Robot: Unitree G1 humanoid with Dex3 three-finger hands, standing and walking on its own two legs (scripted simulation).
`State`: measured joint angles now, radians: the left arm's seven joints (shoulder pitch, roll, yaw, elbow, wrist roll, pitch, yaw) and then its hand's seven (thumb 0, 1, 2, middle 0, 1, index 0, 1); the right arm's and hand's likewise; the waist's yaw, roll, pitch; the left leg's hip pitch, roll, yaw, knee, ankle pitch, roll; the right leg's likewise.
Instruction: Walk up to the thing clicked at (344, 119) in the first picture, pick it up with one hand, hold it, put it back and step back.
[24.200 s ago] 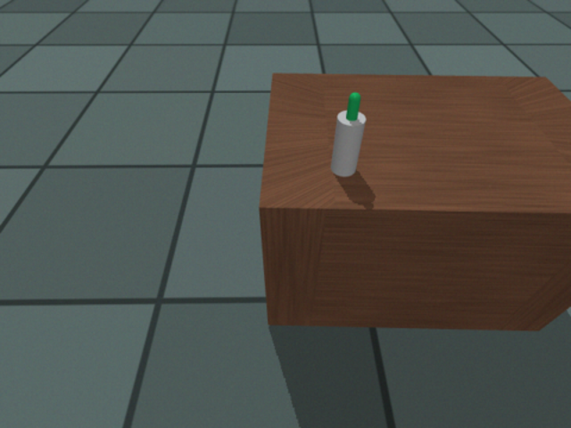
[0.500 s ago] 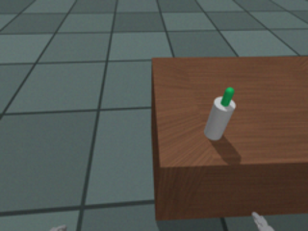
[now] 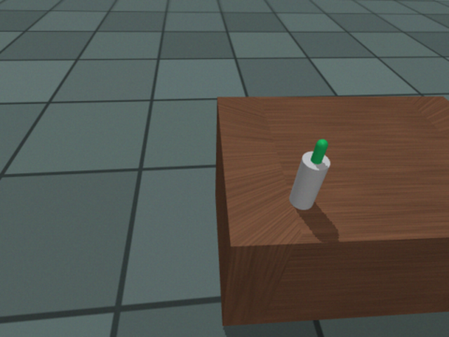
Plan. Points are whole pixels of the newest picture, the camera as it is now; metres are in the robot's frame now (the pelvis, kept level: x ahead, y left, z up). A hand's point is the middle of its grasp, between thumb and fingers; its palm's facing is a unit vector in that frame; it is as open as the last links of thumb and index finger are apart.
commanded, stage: home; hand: right
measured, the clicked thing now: (311, 173) +0.51 -0.22 -0.02
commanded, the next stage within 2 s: stand in 1.24 s
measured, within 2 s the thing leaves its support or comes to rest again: neither
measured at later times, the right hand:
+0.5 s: hand out of the picture +0.07 -0.24 -0.15, palm faces -0.04 +0.93 -0.36, open 17.3 cm
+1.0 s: hand out of the picture +0.10 -0.24 -0.15, palm faces -0.04 +0.93 -0.37, open 17.2 cm
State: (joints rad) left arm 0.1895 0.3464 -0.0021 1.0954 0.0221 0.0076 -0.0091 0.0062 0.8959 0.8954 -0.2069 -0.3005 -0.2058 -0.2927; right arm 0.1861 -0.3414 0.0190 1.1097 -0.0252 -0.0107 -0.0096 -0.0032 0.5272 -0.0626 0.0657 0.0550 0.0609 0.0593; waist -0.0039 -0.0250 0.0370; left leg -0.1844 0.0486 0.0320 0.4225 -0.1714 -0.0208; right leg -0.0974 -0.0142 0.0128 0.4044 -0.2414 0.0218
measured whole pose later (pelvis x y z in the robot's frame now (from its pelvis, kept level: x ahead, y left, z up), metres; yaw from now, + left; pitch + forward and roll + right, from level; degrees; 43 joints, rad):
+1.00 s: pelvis +0.03 +0.01 +0.00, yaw +1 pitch -2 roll +0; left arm 0.12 0.35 0.00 1.13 0.02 0.00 0.00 0.00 0.90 0.90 -0.21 -0.30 -0.21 -0.29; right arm 0.10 -0.34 0.01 1.14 -0.01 -0.01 -0.01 0.00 0.50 -0.08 0.07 0.06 0.06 0.06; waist -0.01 -0.02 0.05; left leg -0.15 0.02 0.03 0.35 -0.17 -0.01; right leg -0.04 -0.04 0.00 0.31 -0.23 0.04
